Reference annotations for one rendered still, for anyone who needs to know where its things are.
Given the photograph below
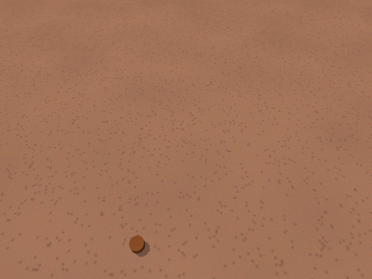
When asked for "tin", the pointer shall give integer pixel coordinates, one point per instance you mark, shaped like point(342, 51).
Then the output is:
point(137, 244)

